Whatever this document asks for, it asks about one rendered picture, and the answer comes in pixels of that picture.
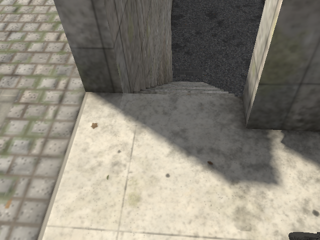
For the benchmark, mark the stairs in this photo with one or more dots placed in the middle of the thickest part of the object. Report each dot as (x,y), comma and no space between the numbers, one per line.
(185,88)

